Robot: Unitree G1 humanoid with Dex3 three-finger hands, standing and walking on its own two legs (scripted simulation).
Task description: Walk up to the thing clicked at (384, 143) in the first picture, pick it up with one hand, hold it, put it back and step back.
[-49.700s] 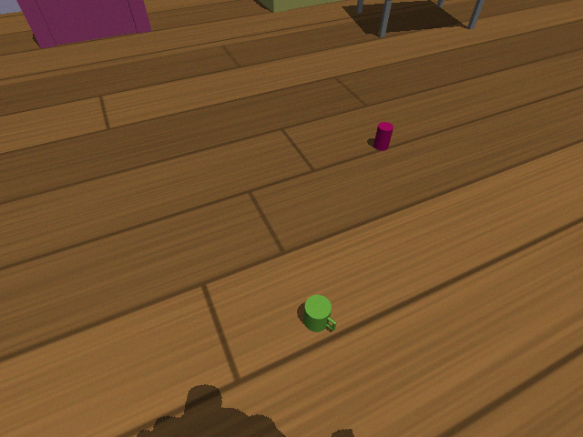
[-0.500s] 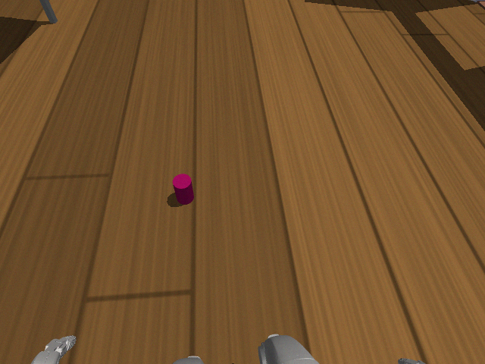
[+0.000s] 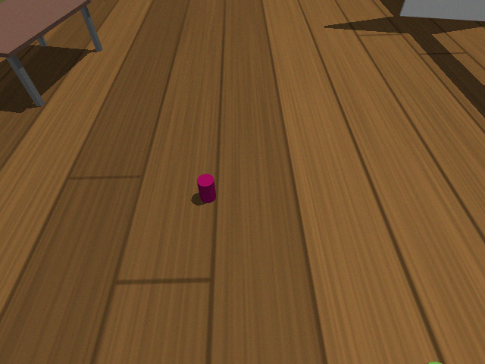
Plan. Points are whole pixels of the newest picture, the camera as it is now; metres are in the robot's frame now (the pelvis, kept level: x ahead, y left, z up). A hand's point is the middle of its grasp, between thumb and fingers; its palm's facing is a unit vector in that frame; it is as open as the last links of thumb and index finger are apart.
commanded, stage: step back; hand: left
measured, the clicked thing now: (206, 188) +1.02 +0.22 -0.69
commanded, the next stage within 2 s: stand in 0.82 s
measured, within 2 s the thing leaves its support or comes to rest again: neither
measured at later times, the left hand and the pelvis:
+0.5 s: hand out of the picture +0.09 +0.26 -0.14, palm faces +0.02 -0.92 -0.39, open 7.4 cm; pelvis +0.04 -0.01 +0.00, yaw +0 degrees
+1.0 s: hand (100, 362) +0.16 +0.27 -0.13, palm faces -0.03 -0.94 -0.34, open 7.4 cm; pelvis +0.07 +0.01 +0.02, yaw -1 degrees
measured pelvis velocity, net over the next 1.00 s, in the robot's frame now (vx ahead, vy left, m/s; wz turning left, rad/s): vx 0.07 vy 0.01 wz -0.03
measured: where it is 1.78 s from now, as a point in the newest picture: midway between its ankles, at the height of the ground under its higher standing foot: outside the picture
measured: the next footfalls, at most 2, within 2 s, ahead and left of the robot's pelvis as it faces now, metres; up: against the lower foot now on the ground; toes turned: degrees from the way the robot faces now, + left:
left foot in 0.50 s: +0.13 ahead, +0.14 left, +0.00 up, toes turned +1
